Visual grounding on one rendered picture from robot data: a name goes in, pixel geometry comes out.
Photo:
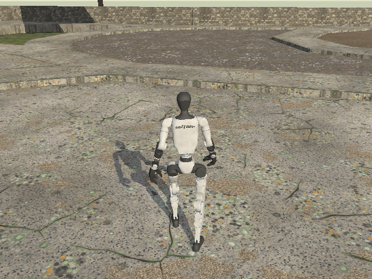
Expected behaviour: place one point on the robot left shin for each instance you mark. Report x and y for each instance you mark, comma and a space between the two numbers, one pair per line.
174, 202

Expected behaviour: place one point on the robot right forearm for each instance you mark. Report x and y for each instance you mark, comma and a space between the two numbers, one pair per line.
211, 150

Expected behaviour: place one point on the right robot upper arm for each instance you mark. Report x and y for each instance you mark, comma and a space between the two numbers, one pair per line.
202, 121

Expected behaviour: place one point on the right robot hand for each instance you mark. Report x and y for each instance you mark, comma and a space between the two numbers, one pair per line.
209, 158

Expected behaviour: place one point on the left robot upper arm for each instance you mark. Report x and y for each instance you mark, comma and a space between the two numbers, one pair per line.
166, 123

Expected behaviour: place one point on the right robot foot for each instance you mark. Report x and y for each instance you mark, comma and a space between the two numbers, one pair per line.
196, 246

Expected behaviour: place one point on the robot left forearm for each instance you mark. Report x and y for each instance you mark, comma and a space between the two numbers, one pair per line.
157, 157

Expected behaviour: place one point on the left robot hand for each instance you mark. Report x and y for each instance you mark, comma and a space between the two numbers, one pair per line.
152, 175

